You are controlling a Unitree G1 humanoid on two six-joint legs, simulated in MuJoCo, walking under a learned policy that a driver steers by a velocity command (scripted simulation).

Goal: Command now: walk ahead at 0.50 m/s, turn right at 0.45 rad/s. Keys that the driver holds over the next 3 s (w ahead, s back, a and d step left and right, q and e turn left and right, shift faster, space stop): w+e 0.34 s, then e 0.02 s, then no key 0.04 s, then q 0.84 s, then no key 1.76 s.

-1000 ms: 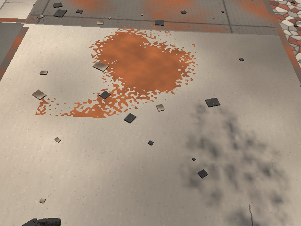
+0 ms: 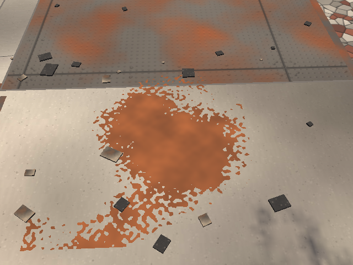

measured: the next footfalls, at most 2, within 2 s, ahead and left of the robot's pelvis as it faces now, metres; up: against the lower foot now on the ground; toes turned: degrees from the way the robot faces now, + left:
right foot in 0.12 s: +0.25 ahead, -0.12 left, +0.00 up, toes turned -6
left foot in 0.56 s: +0.54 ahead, +0.02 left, +0.00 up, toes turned -15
